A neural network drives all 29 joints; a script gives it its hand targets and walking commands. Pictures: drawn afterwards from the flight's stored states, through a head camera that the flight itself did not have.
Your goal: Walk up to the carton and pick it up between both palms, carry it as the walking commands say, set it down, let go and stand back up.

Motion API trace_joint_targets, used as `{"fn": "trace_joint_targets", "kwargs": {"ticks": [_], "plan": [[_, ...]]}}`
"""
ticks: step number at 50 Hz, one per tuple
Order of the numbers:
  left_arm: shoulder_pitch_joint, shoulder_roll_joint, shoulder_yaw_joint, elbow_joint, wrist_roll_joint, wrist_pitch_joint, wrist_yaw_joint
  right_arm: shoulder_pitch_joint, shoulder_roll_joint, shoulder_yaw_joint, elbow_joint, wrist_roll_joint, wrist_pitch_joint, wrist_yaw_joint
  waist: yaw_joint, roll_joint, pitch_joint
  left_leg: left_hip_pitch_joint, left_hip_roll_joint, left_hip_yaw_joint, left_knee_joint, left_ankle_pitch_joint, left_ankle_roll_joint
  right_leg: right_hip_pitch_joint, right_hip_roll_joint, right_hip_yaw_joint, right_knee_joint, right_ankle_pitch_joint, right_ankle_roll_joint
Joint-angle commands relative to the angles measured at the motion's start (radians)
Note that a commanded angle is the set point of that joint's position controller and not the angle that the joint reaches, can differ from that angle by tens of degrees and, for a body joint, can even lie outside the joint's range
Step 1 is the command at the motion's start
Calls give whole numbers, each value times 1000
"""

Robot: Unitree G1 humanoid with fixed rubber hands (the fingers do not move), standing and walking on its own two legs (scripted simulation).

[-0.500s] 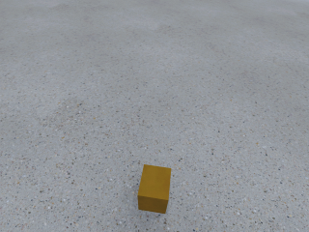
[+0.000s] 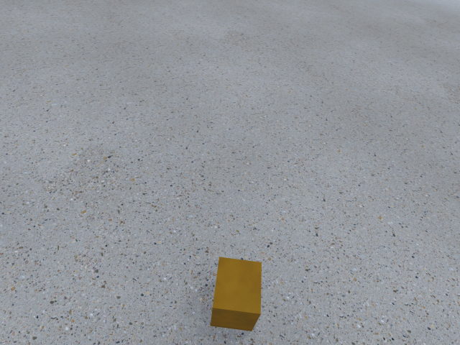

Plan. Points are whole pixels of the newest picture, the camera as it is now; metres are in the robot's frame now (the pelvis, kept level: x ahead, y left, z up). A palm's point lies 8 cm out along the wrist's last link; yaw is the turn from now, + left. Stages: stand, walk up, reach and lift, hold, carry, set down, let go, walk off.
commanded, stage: walk up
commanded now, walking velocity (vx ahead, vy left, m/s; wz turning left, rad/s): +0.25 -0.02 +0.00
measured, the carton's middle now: (235, 294) +0.48 -0.08 -0.67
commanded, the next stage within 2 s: stand in 1.54 s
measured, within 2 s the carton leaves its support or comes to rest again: neither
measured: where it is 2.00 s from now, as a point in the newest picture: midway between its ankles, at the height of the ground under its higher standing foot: outside the picture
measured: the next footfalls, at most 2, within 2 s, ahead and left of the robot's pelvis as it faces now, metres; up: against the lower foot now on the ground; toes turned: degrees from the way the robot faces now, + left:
right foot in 0.24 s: +0.18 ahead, -0.13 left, +0.00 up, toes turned -7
left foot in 0.52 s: +0.14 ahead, +0.11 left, +0.00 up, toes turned +7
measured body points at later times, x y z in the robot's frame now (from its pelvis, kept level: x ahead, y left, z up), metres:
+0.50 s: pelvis +0.10 -0.02 -0.01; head +0.13 -0.03 +0.44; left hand +0.16 +0.22 -0.16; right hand +0.12 -0.26 -0.17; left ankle +0.09 +0.10 -0.74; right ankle +0.14 -0.12 -0.75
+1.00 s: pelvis +0.09 -0.10 -0.01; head +0.11 -0.12 +0.44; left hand +0.15 +0.15 -0.14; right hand +0.11 -0.34 -0.17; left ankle +0.08 +0.06 -0.73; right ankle +0.10 -0.22 -0.75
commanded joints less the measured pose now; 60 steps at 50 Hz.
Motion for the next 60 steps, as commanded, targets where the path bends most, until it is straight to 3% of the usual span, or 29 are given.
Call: {"fn": "trace_joint_targets", "kwargs": {"ticks": [1, 7, 9, 10, 11, 12, 13, 14, 15, 17, 25, 26, 27, 28, 29, 31, 33, 36, 40, 41, 42, 43, 44, 45, 48, 52, 55, 58, 60], "plan": [[25, -6, -5, -22, -7, 0, -6, 49, -122, -18, -20, 5, -34, -9, 19, 177, 65, 46, 219, -134, -108, 522, 38, -89, -11, -23, -10, 60, 17], [-175, -38, -25, -85, -22, -1, -8, 129, -112, -19, 35, -8, -23, -23, -48, 228, 89, 83, 235, -110, -72, 587, 99, -51, 13, -77, -280, 49, -1], [-168, -45, -31, -91, -20, -7, 1, 104, -106, -12, 42, -20, -8, -30, -30, 231, 77, 67, 223, -95, -22, 709, 89, 25, 29, -65, -363, 46, -19], [-88, -36, -30, -53, -27, -12, 20, 75, -108, -5, 44, -11, 8, -39, -4, 239, 59, 71, 195, -92, 80, 910, 65, 120, 66, -64, -440, 60, -28], [-17, -16, -23, -23, -30, -17, 32, 67, -117, -6, 43, -2, 10, -43, 31, 208, -14, 69, 176, -67, 161, 920, 42, 226, 63, -89, -540, 164, -41], [35, 37, -6, 3, -25, -27, 38, 66, -105, -3, 34, 6, 7, -45, 53, 129, -99, 10, 144, -52, 249, 738, 6, 368, 0, -66, -592, 444, -61], [98, 103, 15, 28, -12, -33, 39, 92, -62, 5, 11, 14, 7, -45, 66, -5, -171, -104, 102, -42, 346, 403, -43, 512, -134, 25, -539, 887, -99], [109, 133, 32, 43, -18, -21, 39, 135, -53, 10, -4, 28, 17, -47, 70, -189, -241, -222, 34, -39, 511, -159, -82, 625, -286, 161, -507, 1212, -233], [80, 129, 26, 47, -34, -10, 42, 113, -63, 4, -5, 30, 30, -52, 45, -186, -250, -236, 8, -53, 636, -398, -84, 595, -316, 165, -517, 1230, -278], [-17, 56, -2, 21, -26, -17, 50, 101, -30, -2, 21, 17, 55, -47, 3, -25, -161, -220, 36, -110, 583, -376, -61, 467, -280, 127, -574, 1006, -241], [-78, 39, -10, 58, -19, 17, 53, 30, -43, -10, 18, 13, 74, -34, -34, -115, -41, -66, 17, -23, 127, 24, -47, 215, -124, 41, -688, 168, -127], [-77, 48, -3, 61, -17, 28, 55, 36, -99, -23, 3, 1, 67, -39, -44, -123, -11, -17, 90, -59, 94, 74, -47, 125, -82, -11, -628, 75, -95], [-79, 22, 5, 43, -22, 35, 53, 66, -214, -53, -14, -11, 64, -54, -56, 57, 25, -13, 302, -279, 50, 308, -1, 9, 14, -99, -402, 37, -28], [-96, 12, 25, 15, -28, 50, 55, 63, -284, -79, -47, -22, 66, -58, -80, 291, 43, -112, 513, -500, -1, 731, 148, -36, 81, -69, -148, -352, 16], [-50, 20, 24, 21, -23, 68, 55, 52, -253, -62, -48, -32, 64, -58, -61, 234, 1, -132, 488, -430, -35, 576, 181, -4, 54, 21, 26, -317, 7], [-38, 34, 34, 21, -10, 74, 38, -74, -214, -60, -72, -10, 68, -61, -21, 215, 7, -148, 381, -305, -66, 229, 130, -55, 57, 43, 151, -190, 11], [-25, 22, 31, 11, -7, 72, 19, -121, -181, -52, -89, 1, 65, -60, -1, 230, 20, -127, 308, -212, -40, 265, 98, -60, 51, 28, 121, -131, 27], [-36, 7, 18, -13, -10, 80, 10, -71, -208, -57, -79, -5, 57, -58, -18, 245, 16, -91, 310, -175, -13, 383, 104, -26, 47, 4, -33, -152, 44], [-12, -19, -22, -30, -20, 48, 14, -108, -202, -46, -66, -5, 67, -27, 2, 363, -17, -129, 193, -93, 16, 226, 86, 233, 90, -63, -396, -85, 10], [38, -16, -24, -8, -23, 34, 22, -113, -205, -46, -57, 0, 78, -23, 27, 316, -20, -140, 170, -77, 61, 194, 70, 303, 103, -98, -533, 3, 7], [83, 6, -18, 18, -23, 19, 30, -70, -170, -37, -43, 2, 85, -20, 33, 178, -39, -167, 125, -60, 138, 106, 42, 396, 52, -72, -648, 79, 9], [113, 72, -4, 21, -12, 2, 35, -36, -106, -20, -48, 3, 84, -20, 32, -15, -45, -236, 80, -56, 230, -80, 3, 444, -93, 70, -700, 171, 3], [74, 166, 10, -1, -9, -3, 36, -38, -69, -6, -78, 13, 94, -23, 40, -262, -10, -287, 19, -46, 295, -286, -48, 326, -271, 284, -763, 236, -78], [40, 156, 6, -2, -3, -2, 35, -75, -108, -12, -77, 22, 111, -26, 40, -236, 15, -247, 39, -110, 378, -317, -47, 246, -272, 304, -790, 203, -140], [-53, 73, -14, -25, -11, -7, 42, -65, -112, -16, -40, 21, 103, -11, 10, -168, 32, -236, 24, -133, 373, -165, -31, 258, -162, 157, -757, 204, -126], [-20, 59, -16, 4, -14, -10, 50, -51, -92, -12, -13, 15, 83, -22, 21, -131, -9, -158, 0, -95, 229, -123, -39, 312, -160, 127, -715, 275, -143], [-17, 47, -13, 28, -22, 1, 49, -5, -83, -8, 16, 18, 68, -34, 6, -101, -2, -23, 17, -82, 21, 62, -28, 261, -130, 128, -684, 128, -103], [-21, 7, -23, 20, -30, 1, 50, -55, -127, -19, 20, 15, 61, -30, 36, 126, 43, -89, 82, -167, -37, 125, 7, 278, -43, 40, -637, 39, -34], [8, 58, -12, 39, -26, 7, 61, -71, -124, -24, 13, 10, 70, -25, 50, 112, 39, -134, 54, -126, -3, 64, -6, 302, -80, 72, -618, 54, -41]]}}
